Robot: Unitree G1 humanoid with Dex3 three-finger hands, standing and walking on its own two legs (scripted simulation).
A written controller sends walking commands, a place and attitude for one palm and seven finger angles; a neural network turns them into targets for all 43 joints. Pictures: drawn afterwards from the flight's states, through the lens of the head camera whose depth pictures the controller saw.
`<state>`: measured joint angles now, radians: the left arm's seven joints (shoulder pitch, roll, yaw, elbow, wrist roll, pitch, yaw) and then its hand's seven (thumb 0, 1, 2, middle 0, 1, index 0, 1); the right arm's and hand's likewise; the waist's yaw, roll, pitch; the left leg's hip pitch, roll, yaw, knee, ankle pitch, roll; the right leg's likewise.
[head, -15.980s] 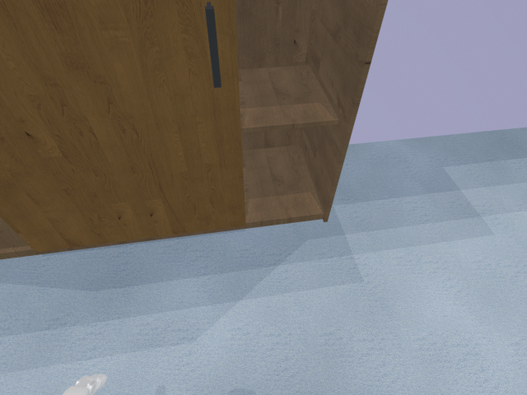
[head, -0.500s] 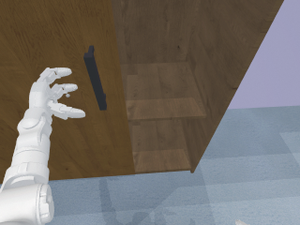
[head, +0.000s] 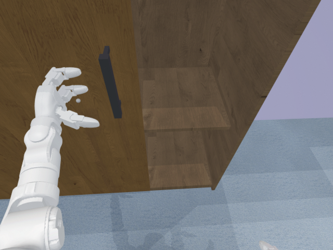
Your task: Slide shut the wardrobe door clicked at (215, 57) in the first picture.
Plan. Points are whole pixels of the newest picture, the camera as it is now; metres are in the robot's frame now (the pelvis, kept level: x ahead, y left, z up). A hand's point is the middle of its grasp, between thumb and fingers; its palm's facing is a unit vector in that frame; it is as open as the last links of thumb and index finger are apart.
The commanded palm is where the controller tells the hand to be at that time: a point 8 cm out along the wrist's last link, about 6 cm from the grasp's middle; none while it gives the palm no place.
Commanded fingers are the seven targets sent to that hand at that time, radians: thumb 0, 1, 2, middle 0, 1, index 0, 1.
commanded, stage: move the hooked fingers beside the handle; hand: left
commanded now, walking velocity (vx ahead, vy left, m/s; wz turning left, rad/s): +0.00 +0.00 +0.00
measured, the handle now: (112, 85) +0.49 +0.15 +0.12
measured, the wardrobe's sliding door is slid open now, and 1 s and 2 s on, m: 0.38 0.38 0.38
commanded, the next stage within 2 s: feel for the door with the fingertips in 1.78 s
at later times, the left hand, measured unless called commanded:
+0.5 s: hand (80, 99) +0.43 +0.22 +0.13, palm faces +0.10 -1.00 +0.00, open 14.0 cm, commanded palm +0.39 +0.27 +0.13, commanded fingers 0.00 -0.50 0.30 -0.30 -1.20 -0.30 -1.20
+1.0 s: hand (81, 99) +0.43 +0.21 +0.14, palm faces +0.09 -1.00 +0.02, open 14.0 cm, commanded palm +0.40 +0.27 +0.13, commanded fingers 0.00 -0.50 0.30 -0.30 -1.20 -0.30 -1.20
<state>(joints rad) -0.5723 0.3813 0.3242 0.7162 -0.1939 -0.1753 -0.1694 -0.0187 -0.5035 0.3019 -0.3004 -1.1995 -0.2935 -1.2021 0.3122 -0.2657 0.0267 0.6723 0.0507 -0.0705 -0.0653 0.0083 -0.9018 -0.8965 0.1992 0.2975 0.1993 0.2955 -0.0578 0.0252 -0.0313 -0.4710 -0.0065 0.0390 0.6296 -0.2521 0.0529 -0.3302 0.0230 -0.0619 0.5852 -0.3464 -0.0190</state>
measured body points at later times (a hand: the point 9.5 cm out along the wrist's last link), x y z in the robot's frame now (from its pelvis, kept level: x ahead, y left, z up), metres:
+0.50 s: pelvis +0.01 -0.01 +0.00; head +0.03 -0.01 +0.45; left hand +0.42 +0.27 +0.13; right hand +0.09 -0.27 -0.11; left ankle +0.04 +0.08 -0.73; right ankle -0.03 -0.11 -0.73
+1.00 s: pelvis +0.01 -0.01 +0.00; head +0.04 -0.01 +0.45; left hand +0.42 +0.26 +0.14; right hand +0.10 -0.27 -0.11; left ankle +0.04 +0.08 -0.73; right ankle -0.03 -0.11 -0.73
